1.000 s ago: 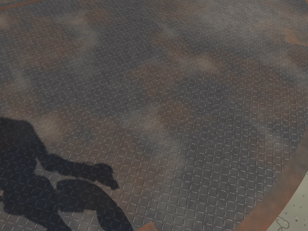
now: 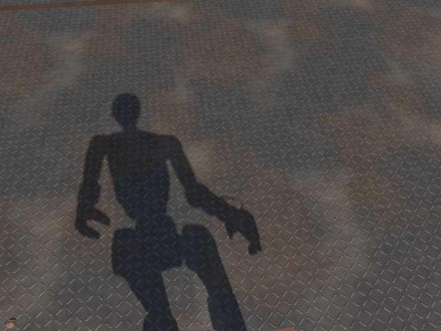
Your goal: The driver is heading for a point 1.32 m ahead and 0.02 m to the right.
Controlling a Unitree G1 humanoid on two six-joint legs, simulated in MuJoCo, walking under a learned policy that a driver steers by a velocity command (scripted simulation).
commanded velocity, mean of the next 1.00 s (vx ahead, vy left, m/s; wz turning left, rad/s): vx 0.03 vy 0.00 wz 0.19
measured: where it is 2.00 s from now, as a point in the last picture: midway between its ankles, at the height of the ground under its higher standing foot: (225, 300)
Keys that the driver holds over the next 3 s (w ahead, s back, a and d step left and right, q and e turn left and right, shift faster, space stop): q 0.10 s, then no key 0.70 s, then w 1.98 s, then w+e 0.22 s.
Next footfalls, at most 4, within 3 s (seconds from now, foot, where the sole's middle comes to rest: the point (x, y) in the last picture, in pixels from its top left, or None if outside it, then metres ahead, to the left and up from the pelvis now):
0.08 right None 0.06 -0.12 -0.78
0.46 left None -0.02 0.09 -0.78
1.10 right None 0.11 -0.11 -0.78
1.58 left None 0.44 0.08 -0.78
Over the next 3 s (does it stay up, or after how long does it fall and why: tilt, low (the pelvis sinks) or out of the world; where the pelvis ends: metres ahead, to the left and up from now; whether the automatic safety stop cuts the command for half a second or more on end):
stays up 1.04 0.12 0.01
